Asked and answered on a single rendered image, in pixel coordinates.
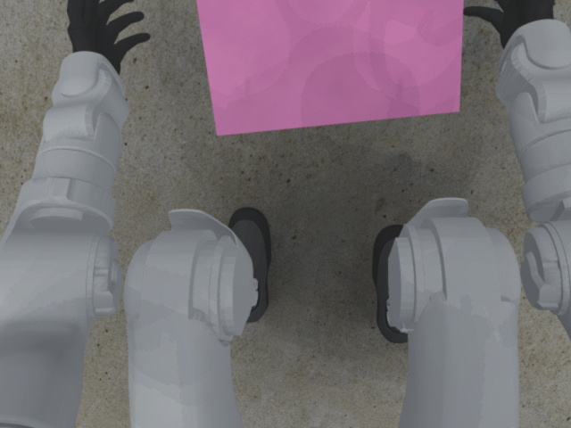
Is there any right robot upper arm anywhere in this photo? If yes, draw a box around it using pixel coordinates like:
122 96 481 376
520 219 571 340

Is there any robot left forearm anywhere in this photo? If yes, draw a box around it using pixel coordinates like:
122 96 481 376
0 51 129 252

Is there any robot left hand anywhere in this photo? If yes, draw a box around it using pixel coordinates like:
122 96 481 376
67 0 150 75

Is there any right robot foot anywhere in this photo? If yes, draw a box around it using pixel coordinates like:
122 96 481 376
372 225 408 343

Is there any robot right forearm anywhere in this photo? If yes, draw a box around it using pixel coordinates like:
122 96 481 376
495 19 571 224

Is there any robot right hand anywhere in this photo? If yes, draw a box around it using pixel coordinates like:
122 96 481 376
463 0 555 49

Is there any left robot thigh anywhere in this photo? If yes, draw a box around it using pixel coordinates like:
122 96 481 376
126 229 249 428

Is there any left robot upper arm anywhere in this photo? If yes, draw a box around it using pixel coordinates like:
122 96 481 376
0 228 122 428

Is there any carton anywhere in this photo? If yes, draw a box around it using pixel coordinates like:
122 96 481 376
196 0 464 136

